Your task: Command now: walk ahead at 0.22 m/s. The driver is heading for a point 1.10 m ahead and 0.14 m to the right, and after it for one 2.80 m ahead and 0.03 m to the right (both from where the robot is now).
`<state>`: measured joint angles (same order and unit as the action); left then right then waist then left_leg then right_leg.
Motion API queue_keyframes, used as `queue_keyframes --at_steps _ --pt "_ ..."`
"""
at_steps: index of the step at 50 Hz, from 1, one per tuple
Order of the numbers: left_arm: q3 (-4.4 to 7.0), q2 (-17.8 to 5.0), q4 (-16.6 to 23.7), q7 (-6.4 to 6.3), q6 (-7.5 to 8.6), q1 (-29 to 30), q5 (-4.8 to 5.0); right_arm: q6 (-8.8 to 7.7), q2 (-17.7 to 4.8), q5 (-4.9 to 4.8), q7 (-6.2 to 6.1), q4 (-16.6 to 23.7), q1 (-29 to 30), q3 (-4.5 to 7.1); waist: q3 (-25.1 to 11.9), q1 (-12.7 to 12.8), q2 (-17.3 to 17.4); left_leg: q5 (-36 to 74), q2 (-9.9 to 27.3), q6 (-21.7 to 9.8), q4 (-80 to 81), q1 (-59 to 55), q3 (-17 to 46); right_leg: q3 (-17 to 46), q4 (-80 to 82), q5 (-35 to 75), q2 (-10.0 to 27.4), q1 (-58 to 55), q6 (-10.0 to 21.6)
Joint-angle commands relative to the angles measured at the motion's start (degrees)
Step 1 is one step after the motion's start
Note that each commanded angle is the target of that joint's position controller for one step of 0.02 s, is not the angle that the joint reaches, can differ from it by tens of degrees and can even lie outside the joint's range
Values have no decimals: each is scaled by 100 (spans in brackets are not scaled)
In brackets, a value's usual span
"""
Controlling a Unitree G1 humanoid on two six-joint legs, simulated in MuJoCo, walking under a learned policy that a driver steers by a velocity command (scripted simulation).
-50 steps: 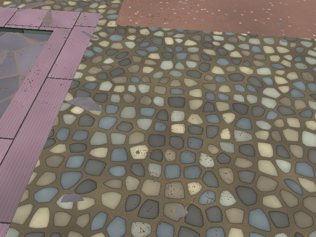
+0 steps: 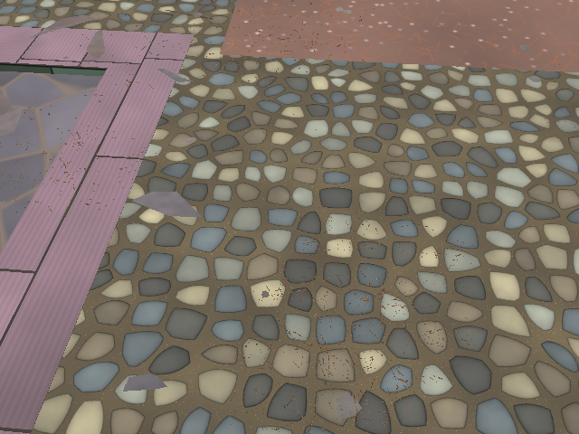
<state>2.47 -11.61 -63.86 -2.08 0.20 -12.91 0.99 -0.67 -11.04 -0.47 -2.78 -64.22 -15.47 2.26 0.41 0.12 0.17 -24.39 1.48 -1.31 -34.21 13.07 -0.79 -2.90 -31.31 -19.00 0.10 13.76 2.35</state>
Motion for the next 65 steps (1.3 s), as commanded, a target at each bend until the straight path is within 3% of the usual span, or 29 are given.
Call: queue_keyframes --at_steps 1,4,7,8,9,10,11,13,15,17,20,23,26,29,30,31,32,33,34,35,37,40,44,48,49,50,52,58,65 --pt "271 -1145 56 -10 166 -654 46 -230 -292 -45 70 380 235 52 650 241 -1038 -191 -51 -214 -1065 1371 -276 2767 2194 -3133 1857 27 1150" --pt "257 -1055 342 27 300 -113 45 -342 -329 -121 164 425 95 104 605 -93 -830 -608 234 -474 -1094 1176 -1 2547 2243 -2414 1886 332 1018" --pt "236 -922 548 76 263 449 169 -386 -340 -39 161 -70 -960 201 479 -618 -410 769 -253 -411 791 -1041 -486 919 1101 -1348 807 1453 470" --pt "151 -622 625 110 289 527 115 -390 -575 -10 157 -204 -1615 276 221 -780 486 248 508 -561 1302 -1755 653 358 -378 -816 417 2066 220" --pt "90 -364 815 124 375 590 52 -422 -1138 -49 176 -161 -2123 375 98 -828 1777 -435 1780 -1138 2260 -2333 2890 -241 -2168 -927 -110 3192 -47" --pt "95 -402 946 132 457 780 124 -526 -1144 54 217 -165 -2099 314 261 -743 1641 -1268 2317 -1645 2600 -1932 4104 393 -3292 -1335 -10 3743 75" --pt "98 -488 963 169 523 779 214 -614 -839 42 225 -19 -1639 214 640 -485 936 -1397 2211 -1533 2561 -1855 3775 662 -3833 -788 336 4234 182" --pt "151 -648 833 203 606 624 114 -655 -705 16 310 207 -1034 127 631 -212 402 -161 1694 -1054 2547 -1697 2523 609 -3649 298 610 4160 269" --pt "205 -699 813 246 603 685 34 -598 -471 53 314 257 -1055 39 545 -178 442 1387 1336 -820 2591 -1501 1551 474 -3015 825 706 3644 177" --pt "165 -481 889 287 548 918 15 -547 -516 82 251 226 -1331 28 493 -241 510 2365 1140 -813 2589 -1459 1011 253 -2506 1154 624 3439 38" --pt "53 -257 1220 329 514 1750 40 -506 -725 83 159 309 -1405 55 657 -390 435 2633 983 -789 2763 -1056 576 29 -1194 1770 417 2944 -63" --pt "5 -304 1433 408 509 2261 86 -505 -834 31 133 271 -1623 101 809 -490 558 2567 1069 -827 2910 -1046 407 -126 -473 2068 264 2529 -25" --pt "17 -422 1594 487 552 2383 60 -431 -844 18 122 227 -1570 135 796 -329 626 4203 1147 -662 2356 -1397 166 -140 18 2010 103 2074 175" --pt "288 -982 1128 455 590 663 10 -347 -993 19 102 352 -1168 188 -385 617 919 6486 944 -265 480 -1566 -33 -246 280 2375 -334 -89 529" --pt "376 -1256 913 394 565 -93 -62 -367 -943 56 126 460 -1111 162 -939 892 737 5496 683 -28 -690 -659 -89 207 124 3638 197 -1593 721" --pt "421 -1692 779 329 497 -685 -257 -424 -394 197 180 505 -1688 13 -1972 594 -787 1083 -166 296 -3089 1240 -192 2049 -395 5845 1873 -3735 1524" --pt "320 -1505 749 369 454 -816 -216 -525 -122 -28 229 280 -2289 -63 -3175 507 -1379 -1604 -710 341 -4574 1732 889 3787 371 5739 2649 -4222 2263" --pt "258 -1247 860 379 410 -267 -124 -559 -540 -175 245 353 -1790 74 -2494 450 -874 -1267 -313 290 -4839 1893 1068 3063 709 4813 2273 -3152 1966" --pt "162 -922 1005 361 414 449 -55 -521 -634 -197 203 559 -1143 97 -1484 297 -548 -880 5 269 -4580 2162 629 2242 926 4227 1990 -2088 1666" --pt "68 -688 1056 371 461 840 -65 -443 -649 -99 119 609 -814 135 -931 116 -48 -540 241 293 -4239 1945 471 1745 1211 4109 1743 -1039 1479" --pt "21 -554 963 386 504 1088 -213 -229 -502 7 0 626 -979 192 -617 -233 -181 -172 478 248 -3521 952 480 1129 1542 3809 1395 343 1286" --pt "13 -637 860 315 515 1157 -345 -93 -239 26 -88 709 -962 149 -498 -453 -525 20 458 276 -2094 416 333 618 1711 3905 1146 1001 1295" --pt "55 -860 820 170 361 954 -231 49 -511 43 -64 836 -389 170 -679 -282 -567 1035 361 293 -721 -27 203 747 1899 1647 1140 878 1141" --pt "-77 -522 659 141 249 640 -117 90 -656 196 -25 883 -62 200 -38 -289 -244 1676 418 46 790 -580 285 797 1749 -971 721 1267 412" --pt "-80 -512 635 135 246 484 -145 64 -875 201 -39 942 -16 214 133 -115 98 1986 749 -90 1088 -471 630 618 1312 -863 466 1258 188" --pt "-61 -444 607 114 213 14 -145 42 -1178 108 -37 844 218 286 185 349 1019 996 732 -269 1184 197 688 176 1258 -361 70 800 60" --pt "-16 -657 568 52 142 200 -167 -48 -648 117 32 788 316 202 248 160 832 133 451 -69 1478 769 533 86 920 229 76 50 -10" --pt "-13 -591 460 53 145 205 -115 -173 -650 51 49 633 204 210 -233 32 242 2202 301 -31 938 -83 324 159 724 1276 216 -96 70" --pt "5 -593 337 31 66 146 -83 -106 -636 41 50 525 203 201 -277 16 3 2751 229 -65 785 -214 226 158 540 1886 250 -330 29"
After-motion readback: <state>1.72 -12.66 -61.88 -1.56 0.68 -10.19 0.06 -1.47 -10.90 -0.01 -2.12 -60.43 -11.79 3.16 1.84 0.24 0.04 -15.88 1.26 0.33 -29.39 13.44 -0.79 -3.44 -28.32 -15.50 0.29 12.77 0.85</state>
